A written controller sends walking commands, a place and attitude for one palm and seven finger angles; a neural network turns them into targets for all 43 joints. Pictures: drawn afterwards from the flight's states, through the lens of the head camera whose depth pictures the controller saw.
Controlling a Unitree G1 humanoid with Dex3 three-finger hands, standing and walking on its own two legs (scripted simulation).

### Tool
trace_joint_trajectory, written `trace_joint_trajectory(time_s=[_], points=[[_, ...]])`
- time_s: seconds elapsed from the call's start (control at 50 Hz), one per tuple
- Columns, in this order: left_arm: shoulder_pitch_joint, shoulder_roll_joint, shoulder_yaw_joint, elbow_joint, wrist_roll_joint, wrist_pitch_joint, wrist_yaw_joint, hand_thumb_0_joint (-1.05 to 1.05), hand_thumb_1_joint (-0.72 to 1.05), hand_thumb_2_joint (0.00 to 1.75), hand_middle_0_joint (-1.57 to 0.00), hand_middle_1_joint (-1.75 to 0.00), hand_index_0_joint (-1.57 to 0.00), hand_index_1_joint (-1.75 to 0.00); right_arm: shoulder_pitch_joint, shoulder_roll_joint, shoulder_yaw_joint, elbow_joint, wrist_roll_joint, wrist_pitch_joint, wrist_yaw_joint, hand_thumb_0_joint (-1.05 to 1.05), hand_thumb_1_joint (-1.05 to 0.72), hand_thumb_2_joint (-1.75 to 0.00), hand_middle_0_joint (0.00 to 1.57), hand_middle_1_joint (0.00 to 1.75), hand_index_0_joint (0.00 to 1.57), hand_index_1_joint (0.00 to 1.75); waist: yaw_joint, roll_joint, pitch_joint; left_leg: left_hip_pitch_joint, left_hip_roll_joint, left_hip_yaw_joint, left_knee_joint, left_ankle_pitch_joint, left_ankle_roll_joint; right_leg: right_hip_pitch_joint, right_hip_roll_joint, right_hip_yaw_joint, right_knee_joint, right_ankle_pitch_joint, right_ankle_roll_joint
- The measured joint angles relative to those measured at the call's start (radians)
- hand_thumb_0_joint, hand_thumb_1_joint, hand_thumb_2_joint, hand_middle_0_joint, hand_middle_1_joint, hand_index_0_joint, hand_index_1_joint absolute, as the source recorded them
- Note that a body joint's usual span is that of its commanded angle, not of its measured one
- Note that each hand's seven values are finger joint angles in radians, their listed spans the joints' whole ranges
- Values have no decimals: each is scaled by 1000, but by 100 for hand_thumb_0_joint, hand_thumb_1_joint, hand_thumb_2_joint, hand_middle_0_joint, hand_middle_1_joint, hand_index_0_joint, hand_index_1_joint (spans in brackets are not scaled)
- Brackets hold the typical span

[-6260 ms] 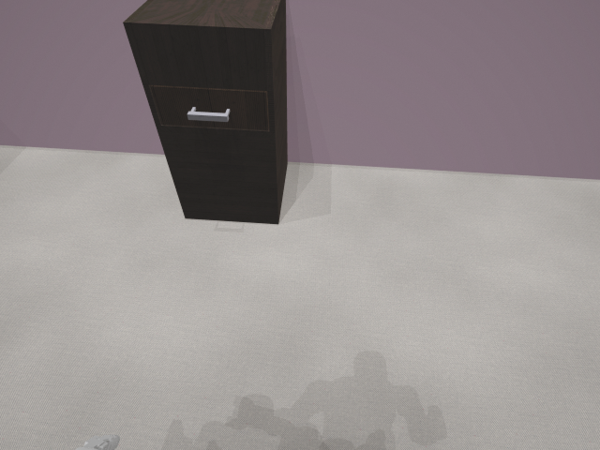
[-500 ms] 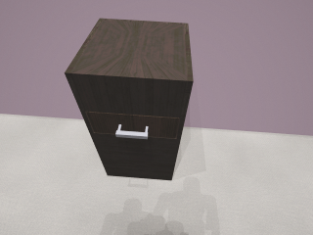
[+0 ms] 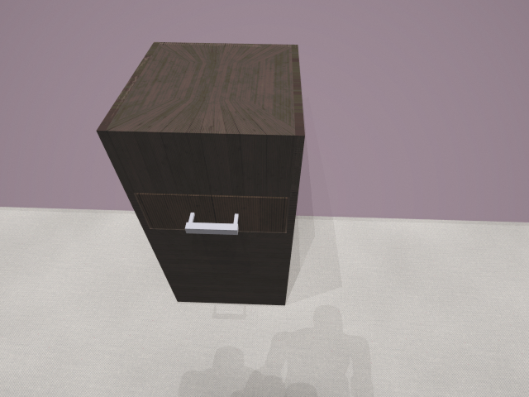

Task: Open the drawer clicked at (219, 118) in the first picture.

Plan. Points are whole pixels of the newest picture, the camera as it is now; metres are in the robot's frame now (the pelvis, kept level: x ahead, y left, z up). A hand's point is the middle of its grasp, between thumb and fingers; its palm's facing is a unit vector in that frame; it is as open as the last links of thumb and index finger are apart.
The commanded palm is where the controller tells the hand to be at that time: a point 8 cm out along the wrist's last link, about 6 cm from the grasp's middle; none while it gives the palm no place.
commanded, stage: come to a stop and stand still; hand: left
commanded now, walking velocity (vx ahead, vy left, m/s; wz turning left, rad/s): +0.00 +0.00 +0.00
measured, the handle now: (213, 222) +0.57 +0.17 -0.20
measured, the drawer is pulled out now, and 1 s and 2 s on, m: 0.00 0.00 0.00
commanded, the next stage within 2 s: look again from close up in 0.06 s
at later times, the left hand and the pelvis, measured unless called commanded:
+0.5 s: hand out of the picture +0.02 +0.19 -0.18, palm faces +0.05 -0.98 -0.20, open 7.3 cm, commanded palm none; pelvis +0.01 +0.02 -0.01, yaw +0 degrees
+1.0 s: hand (117, 363) +0.18 +0.24 -0.06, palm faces -0.07 -0.52 -0.85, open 7.6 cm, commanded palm +0.13 +0.25 -0.05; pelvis +0.00 +0.02 -0.03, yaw +0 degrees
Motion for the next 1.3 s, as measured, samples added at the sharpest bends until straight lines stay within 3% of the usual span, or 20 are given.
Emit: trace_joint_trajectory(time_s=[0.16, 0.24, 0.32, 0.56, 0.8, 0.82, 0.86, 0.9, 0.94, 0.98, 1.04, 1.1, 1.16, 1.2, 1.24, 1.3], points=[[12, -16, 1, 3, 0, -3, 2, 1, 92, 90, -20, -30, -20, -30, 8, 16, -1, 0, 0, -5, -3, 0, -91, -90, 20, 30, 20, 30, 0, 1, -1, -11, 4, -3, 9, -6, -4, -8, 4, -3, 5, -5, -4], [30, -27, -11, -25, 12, -33, 15, 1, 92, 90, -20, -30, -20, -30, -4, -2, -5, -57, -1, -8, 13, 0, -90, -90, 20, 30, 20, 30, -9, 37, 3, -93, 25, -40, 135, -61, -1, -44, 27, -17, 40, -17, -5], [35, -14, -11, -37, 11, -31, 11, 1, 92, 90, -20, -30, -21, -30, -1, -8, -2, -98, -6, -24, 13, 1, -91, -90, 20, 30, 20, 30, -15, 32, -12, -96, 7, -38, 174, -96, 8, -56, 8, -16, 99, -60, 3], [8, 31, -4, -74, 8, -20, 6, 1, 92, 90, -20, -30, -20, -30, -26, -36, 13, -94, -5, -25, 5, 2, -93, -90, 20, 30, 20, 30, 7, 9, -26, -40, -28, -15, 136, -97, 31, -24, -28, 5, 106, -78, 29], [11, 25, -10, -55, 12, -18, 7, 1, 91, 90, -20, -30, -20, -30, -43, -35, 17, -75, -1, -24, 6, 1, -91, -90, 20, 30, 20, 30, 12, -2, -11, -35, -27, -11, 116, -88, 33, -12, -26, 8, 69, -62, 36], [57, 32, -26, -203, 51, 47, 16, 1, 92, 90, -20, -30, -20, -30, -29, -41, 21, -114, 10, -30, -1, 1, -92, -90, 20, 30, 20, 30, 21, -3, -7, -45, -23, -6, 126, -93, 34, -25, -24, 14, 77, -61, 35], [163, 79, -50, -549, 119, 82, 70, 3, 93, 90, -21, -30, -21, -30, 10, -48, 15, -195, 31, -120, -30, 2, -92, -90, 20, 30, 20, 30, 41, -19, -14, -57, -33, 14, 122, -92, 34, -73, -35, 32, 136, -77, 20], [203, 122, -70, -796, 191, 95, 139, 4, 93, 89, -21, -31, -21, -31, 18, -62, -2, -263, 44, -199, -48, 2, -92, -90, 20, 30, 20, 30, 30, -17, -31, -92, -50, 12, 142, -90, 36, -117, -53, 30, 189, -105, 17], [174, 151, -82, -937, 333, 94, 198, 4, 90, 88, -21, -33, -21, -32, -10, -93, -12, -330, 26, -225, -48, 2, -92, -90, 20, 30, 20, 30, 12, 11, -59, -160, -51, -1, 195, -100, 39, -171, -56, 21, 224, -117, 31], [122, 173, -79, -1008, 511, 83, 257, 3, 87, 87, -21, -35, -21, -34, -58, -118, -23, -400, 1, -206, -33, 2, -92, -90, 20, 30, 20, 30, 3, 35, -99, -239, -42, -2, 252, -114, 38, -248, -50, 21, 273, -123, 30], [70, 181, -68, -1047, 767, 55, 335, 2, 81, 85, -21, -38, -21, -38, -145, -130, -41, -502, -32, -135, 5, 2, -91, -90, 20, 30, 20, 30, 14, 41, -151, -338, -20, 20, 329, -139, 31, -360, -32, 45, 353, -139, 18], [78, 168, -72, -1068, 936, 1, 365, 2, 74, 82, -21, -42, -21, -41, -215, -130, -52, -586, -41, -56, 40, 1, -91, -90, 20, 30, 20, 30, 43, 20, -173, -403, -1, 41, 383, -158, 24, -442, -16, 68, 419, -154, 11], [128, 166, -83, -1091, 1046, -58, 386, 1, 67, 79, -22, -46, -22, -46, -250, -132, -54, -653, -49, 0, 56, 1, -91, -90, 20, 30, 20, 30, 76, -10, -178, -454, 6, 39, 429, -171, 16, -496, -11, 66, 475, -174, 0], [160, 181, -82, -1106, 1094, -81, 411, 1, 62, 77, -23, -49, -23, -49, -261, -133, -55, -682, -60, 29, 60, 1, -90, -90, 20, 30, 20, 30, 99, -25, -177, -488, 8, 27, 465, -181, 9, -526, -11, 55, 512, -190, -8], [169, 199, -71, -1113, 1111, -92, 435, 1, 56, 75, -24, -52, -24, -52, -270, -133, -56, -695, -67, 50, 57, 1, -90, -90, 20, 30, 20, 30, 116, -28, -173, -520, 8, 6, 504, -193, 4, -547, -12, 35, 546, -208, -14], [130, 232, -45, -1115, 1097, -93, 458, 0, 49, 72, -25, -56, -25, -56, -283, -124, -50, -684, -72, 61, 43, 1, -90, -90, 20, 30, 20, 30, 130, -16, -164, -558, 8, -30, 561, -211, -2, -564, -14, 0, 587, -232, -23]])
